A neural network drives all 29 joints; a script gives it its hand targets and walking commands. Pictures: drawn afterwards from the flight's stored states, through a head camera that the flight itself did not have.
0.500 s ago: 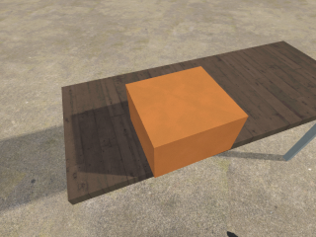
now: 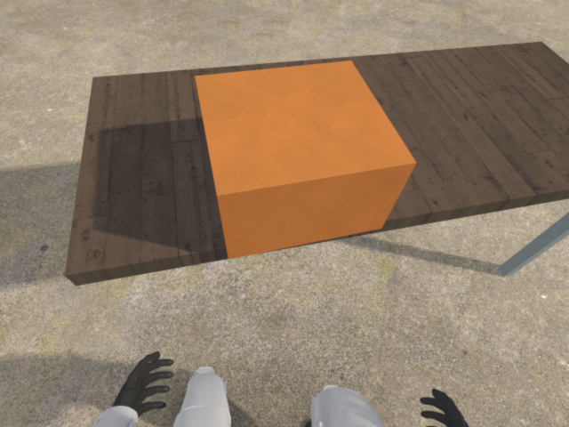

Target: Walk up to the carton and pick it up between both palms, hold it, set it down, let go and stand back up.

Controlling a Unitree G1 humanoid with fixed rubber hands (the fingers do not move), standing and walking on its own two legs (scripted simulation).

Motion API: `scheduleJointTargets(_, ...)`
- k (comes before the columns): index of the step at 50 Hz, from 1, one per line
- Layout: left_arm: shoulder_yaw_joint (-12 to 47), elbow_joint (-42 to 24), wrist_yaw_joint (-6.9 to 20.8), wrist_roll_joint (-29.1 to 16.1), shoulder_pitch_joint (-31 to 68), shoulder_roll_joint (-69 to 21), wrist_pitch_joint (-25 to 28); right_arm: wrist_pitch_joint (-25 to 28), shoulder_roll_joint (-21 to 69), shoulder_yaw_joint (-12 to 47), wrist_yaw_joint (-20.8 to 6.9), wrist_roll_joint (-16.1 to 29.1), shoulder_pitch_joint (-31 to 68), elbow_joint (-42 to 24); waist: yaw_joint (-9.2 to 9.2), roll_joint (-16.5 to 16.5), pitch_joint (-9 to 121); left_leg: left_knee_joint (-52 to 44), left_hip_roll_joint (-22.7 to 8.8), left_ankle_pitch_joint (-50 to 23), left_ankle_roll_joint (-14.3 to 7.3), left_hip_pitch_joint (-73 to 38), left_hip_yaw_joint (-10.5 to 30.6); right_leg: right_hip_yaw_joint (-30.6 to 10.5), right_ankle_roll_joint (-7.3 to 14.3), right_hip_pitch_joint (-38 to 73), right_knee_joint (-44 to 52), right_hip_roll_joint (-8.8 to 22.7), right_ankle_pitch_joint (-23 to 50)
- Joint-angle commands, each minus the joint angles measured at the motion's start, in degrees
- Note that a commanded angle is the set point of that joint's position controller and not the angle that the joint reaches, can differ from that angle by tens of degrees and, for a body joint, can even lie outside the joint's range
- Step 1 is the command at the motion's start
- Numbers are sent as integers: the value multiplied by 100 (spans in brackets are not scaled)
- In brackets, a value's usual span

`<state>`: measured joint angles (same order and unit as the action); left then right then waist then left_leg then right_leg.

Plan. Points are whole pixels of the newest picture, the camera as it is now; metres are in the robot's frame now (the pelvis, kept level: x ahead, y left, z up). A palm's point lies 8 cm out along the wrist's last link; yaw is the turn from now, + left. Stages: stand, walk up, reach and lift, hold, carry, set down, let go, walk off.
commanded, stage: walk up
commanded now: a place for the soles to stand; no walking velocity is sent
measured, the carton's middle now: (292, 155) +0.54 -0.03 +0.01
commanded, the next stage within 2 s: none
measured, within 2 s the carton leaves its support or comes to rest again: neither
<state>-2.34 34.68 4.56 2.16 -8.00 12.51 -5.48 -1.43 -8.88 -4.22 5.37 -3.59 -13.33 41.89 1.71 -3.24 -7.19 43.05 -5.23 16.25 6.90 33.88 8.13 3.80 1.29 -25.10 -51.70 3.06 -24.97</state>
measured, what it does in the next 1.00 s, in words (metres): steps to the right, turning left: left foot, then right foot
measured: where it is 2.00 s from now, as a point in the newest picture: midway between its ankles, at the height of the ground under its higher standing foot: outside the picture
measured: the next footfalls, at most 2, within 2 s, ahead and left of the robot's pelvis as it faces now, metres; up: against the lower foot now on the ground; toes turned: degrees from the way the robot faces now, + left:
left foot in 0.30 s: +0.02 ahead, -0.01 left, +0.00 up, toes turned +14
right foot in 0.62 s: +0.16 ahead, -0.31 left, +0.00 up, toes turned +12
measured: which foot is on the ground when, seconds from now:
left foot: up 0.00-0.28, down 0.30-0.64, up 0.66-1.00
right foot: down 0.00-0.32, up 0.34-0.60, down 0.62-1.00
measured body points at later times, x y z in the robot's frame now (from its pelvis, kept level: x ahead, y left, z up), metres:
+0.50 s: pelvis +0.00 -0.15 +0.02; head +0.00 -0.11 +0.47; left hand +0.01 +0.10 -0.12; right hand +0.14 -0.33 -0.08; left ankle -0.02 -0.02 -0.69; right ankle +0.04 -0.26 -0.61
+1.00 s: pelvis +0.03 -0.18 +0.02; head +0.06 -0.23 +0.46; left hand +0.03 +0.05 -0.08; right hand +0.25 -0.36 -0.12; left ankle +0.02 -0.05 -0.60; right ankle +0.12 -0.32 -0.69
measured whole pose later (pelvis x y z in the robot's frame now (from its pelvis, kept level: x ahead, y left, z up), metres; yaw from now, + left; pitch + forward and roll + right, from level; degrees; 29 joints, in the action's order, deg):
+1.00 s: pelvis +0.03 -0.18 +0.02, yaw +15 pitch -2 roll -1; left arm -1.9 39.1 -6.4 2.3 -22.4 1.1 3.6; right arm -8.1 -15.5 -2.8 -1.1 -4.5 -7.8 38.0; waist -2.3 10.6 -3.2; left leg 78.3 -3.8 22.7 4.1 37.9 0.0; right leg 1.1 -2.9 -22.5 -42.1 3.6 -18.0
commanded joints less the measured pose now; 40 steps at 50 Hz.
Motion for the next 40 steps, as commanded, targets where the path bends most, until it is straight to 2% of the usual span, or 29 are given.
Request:
scheduleJointTargets(1, -289, -853, -316, -151, 291, 924, 165, 109, -590, -146, 66, 250, 697, -1004, -588, -816, 488, 2985, 795, 2047, -250, 1340, -183, -3189, 1120, 23, 4212, 1663, -2394)
scheduleJointTargets(2, -225, -872, -387, -63, 376, 785, 202, 133, -449, -88, 83, 355, 545, -856, -446, -539, 374, 3343, 756, 1766, -318, 1393, -221, -2411, 982, 248, 3695, 1434, -1423)
scheduleJointTargets(4, -189, -942, -411, -26, 631, 636, 281, 158, -458, -86, 150, 260, 99, -605, -211, -373, 582, 3698, 575, 1336, -368, 1256, -258, -2028, 1068, 605, 3159, 1494, -363)
scheduleJointTargets(6, -105, -900, -359, -74, 555, 285, 354, 198, -555, -77, 163, 145, -4, -521, -227, -216, 647, 3572, 548, 1132, -360, 937, -466, -1698, 1228, 724, 2953, 1430, -83)
scheduleJointTargets(10, -115, -705, -434, 56, -229, 338, 413, 242, -337, 71, 22, 103, 346, -810, -518, -179, 824, 1758, 346, 1548, -572, 531, -776, -1800, 1088, 1403, 3209, 1605, -411)
scheduleJointTargets(12, -162, -596, -516, 59, -542, 485, 391, 239, -313, 44, -108, 73, 228, -952, -448, 13, 991, 968, 409, 2006, -823, -238, -878, -1959, 937, 1333, 3501, 1949, -481)
scheduleJointTargets(13, -155, -571, -549, 52, -553, 534, 367, 245, -310, -3, -163, 73, -87, -972, -257, 106, 1014, 403, 463, 1965, -1061, -1009, -852, -1815, 721, 877, 3569, 2015, -603)
scheduleJointTargets(14, -119, -569, -562, 49, -390, 570, 346, 270, -329, -69, -220, 74, -585, -933, 70, 234, 938, -545, 525, 1425, -1355, -2140, -905, -1297, 264, 55, 3548, 1823, -761)
scheduleJointTargets(15, -58, -471, -539, 69, -358, 566, 324, 325, -392, -121, -264, 89, -1265, -834, 423, 607, 853, -1709, 427, 503, -1641, -3453, -623, -503, -357, -982, 3063, 1357, -1032)
scheduleJointTargets(16, 120, -388, -430, 116, -454, 316, 352, 390, -785, -238, -270, 67, -1743, -738, 729, 1982, 1010, -2063, -1069, 1938, -2253, -4551, 2025, 621, -962, -2633, 664, 407, -1629)
scheduleJointTargets(17, -135, -534, -404, 153, -242, 780, 274, 388, -937, -462, -157, 250, -1627, -858, 920, 2010, 518, -2777, -2545, 3856, -3418, -3186, 4810, 146, -945, -3158, -2105, -285, -2055)
scheduleJointTargets(18, -266, -781, -372, 119, 32, 943, 199, 437, -814, -471, 69, 262, -1188, -947, 583, 1396, 263, -2986, -2705, 3813, -3229, -2705, 4768, -794, -764, -3192, -3216, 221, -1232)
scheduleJointTargets(19, -90, -645, -277, 103, -102, 584, 211, 480, -358, -244, 200, 135, -681, -1113, 197, 812, 727, -2595, -1678, 2674, -2426, -2987, 3004, -794, -635, -2807, -2521, 77, -813)
scheduleJointTargets(20, 36, -458, -208, -30, -210, 275, 193, 497, -365, -169, 239, -21, -327, -1207, 11, 826, 799, -2460, -1161, 1935, -1953, -2661, 1906, -558, -611, -2511, -2245, 24, -530)
scheduleJointTargets(21, 32, -332, -157, -42, -494, 249, 183, 538, -434, -151, 220, -13, -7, -1269, -173, 1036, 807, -2623, -973, 1854, -1753, -2194, 1535, -523, -638, -2127, -2166, -31, -162)
scheduleJointTargets(23, -21, -161, -93, -10, -907, 326, 273, 606, -495, -161, 59, 108, 113, -1211, -129, 1431, 831, -2786, -841, 1804, -1870, -1753, 1115, -516, -727, -1580, -2180, -83, 339)
scheduleJointTargets(25, 28, -171, -135, -101, -978, 170, 397, 595, -478, -156, -76, 148, 321, -1106, -245, 1676, 707, -2575, -510, 1762, -1695, -1318, 529, -538, -670, -977, -849, 149, 395)
scheduleJointTargets(27, 37, -144, -207, -136, -1107, 23, 544, 504, -647, -214, -238, 157, 290, -989, -216, 1853, 693, -2060, -172, 1766, -1555, -829, 17, -277, -487, 80, 413, 135, 142)
scheduleJointTargets(28, -21, -82, -264, -97, -1412, 29, 588, 410, -784, -227, -333, 132, 232, -909, -310, 1709, 792, -1688, -132, 1916, -1574, -648, -74, -31, -419, 690, 791, 13, 244)
scheduleJointTargets(29, -126, 58, -341, -65, -2049, 133, 632, 292, -803, -177, -423, 103, 301, -845, -607, 1224, 931, -1043, 15, 1984, -1504, -302, -264, 321, -362, 1608, 1347, -146, 860)
scheduleJointTargets(30, -270, 152, -440, -19, -2465, 403, 691, 186, -527, -61, -502, 64, 7, -727, -715, 194, 943, 129, 380, 2069, -1297, -41, -627, 259, -487, 2072, 1660, -279, 898)
scheduleJointTargets(31, -335, 66, -519, 77, -2554, 678, 746, 110, -171, 114, -593, 29, -167, -746, -664, -1002, 590, 1602, 773, 2267, -946, 606, -1079, -1217, -440, 1694, 2246, 370, 152)
scheduleJointTargets(32, -353, -321, -619, 114, -2243, 989, 780, 84, -179, 137, -637, -32, -176, -1056, -389, -1216, 100, 2361, 884, 2528, -626, 1221, -903, -4410, 35, 929, 3726, 1917, -957)
scheduleJointTargets(33, -457, -384, -727, -32, -1789, 1174, 746, 33, -434, 67, -603, -79, 19, -1166, -272, -920, -188, 2891, 545, 2122, -581, 1080, -576, -5593, 647, 281, 4678, 2501, -1792)
scheduleJointTargets(34, -410, -391, -784, -87, -1587, 947, 765, 4, -598, 47, -600, -121, 243, -1182, -243, -694, -369, 3202, 422, 1750, -513, 1220, -486, -5368, 682, 257, 4686, 2238, -2034)
scheduleJointTargets(35, -365, -347, -824, -82, -1499, 758, 795, -35, -637, 61, -589, -110, 368, -1112, -286, -668, -409, 3279, 249, 1488, -490, 1304, -483, -4671, 591, 300, 4341, 1975, -2047)
scheduleJointTargets(37, -337, -303, -920, -14, -1334, 463, 862, -164, -778, 41, -592, -122, 325, -972, -314, -979, -82, 3348, 39, 1244, -424, 1094, -561, -3627, 513, 363, 3813, 1738, -1516)
scheduleJointTargets(38, -312, -262, -953, -7, -1332, 302, 901, -213, -826, 44, -625, -145, 395, -978, -359, -962, 51, 3574, 45, 1085, -388, 998, -612, -3300, 533, 338, 3685, 1638, -1201)
scheduleJointTargets(40, -306, -235, -1049, 3, -1369, 129, 974, -331, -817, 71, -676, -157, 585, -1077, -393, -755, 308, 3952, 34, 811, -351, 1049, -622, -3052, 603, 454, 3491, 1603, -843)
